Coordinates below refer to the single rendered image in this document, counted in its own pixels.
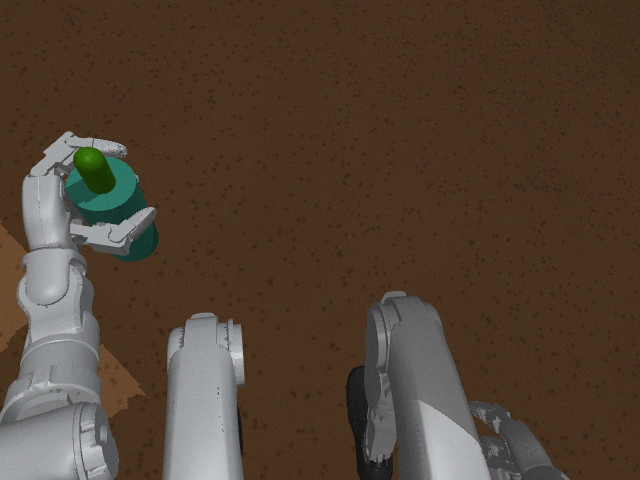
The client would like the bottle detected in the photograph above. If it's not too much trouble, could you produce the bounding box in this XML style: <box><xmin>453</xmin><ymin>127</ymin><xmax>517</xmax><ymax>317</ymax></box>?
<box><xmin>66</xmin><ymin>147</ymin><xmax>159</xmax><ymax>262</ymax></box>

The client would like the right robot hand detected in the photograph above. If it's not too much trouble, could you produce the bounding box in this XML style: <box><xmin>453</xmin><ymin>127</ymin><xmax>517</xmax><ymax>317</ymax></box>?
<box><xmin>468</xmin><ymin>401</ymin><xmax>553</xmax><ymax>480</ymax></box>

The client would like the right robot foot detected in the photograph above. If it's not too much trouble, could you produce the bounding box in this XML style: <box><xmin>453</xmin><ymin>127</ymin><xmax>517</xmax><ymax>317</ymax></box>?
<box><xmin>346</xmin><ymin>365</ymin><xmax>393</xmax><ymax>480</ymax></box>

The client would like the left robot hand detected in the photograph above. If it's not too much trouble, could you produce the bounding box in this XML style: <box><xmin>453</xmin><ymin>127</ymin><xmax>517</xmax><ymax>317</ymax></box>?
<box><xmin>22</xmin><ymin>131</ymin><xmax>157</xmax><ymax>256</ymax></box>

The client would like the left robot arm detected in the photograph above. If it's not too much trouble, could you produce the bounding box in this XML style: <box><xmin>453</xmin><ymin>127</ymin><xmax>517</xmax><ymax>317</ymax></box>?
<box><xmin>0</xmin><ymin>247</ymin><xmax>119</xmax><ymax>480</ymax></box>

